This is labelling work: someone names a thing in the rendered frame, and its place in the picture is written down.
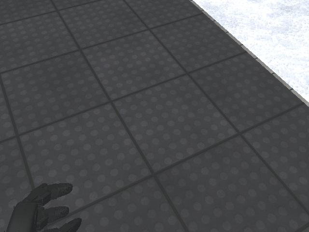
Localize left robot hand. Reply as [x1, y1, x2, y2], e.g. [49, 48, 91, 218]
[4, 183, 82, 232]

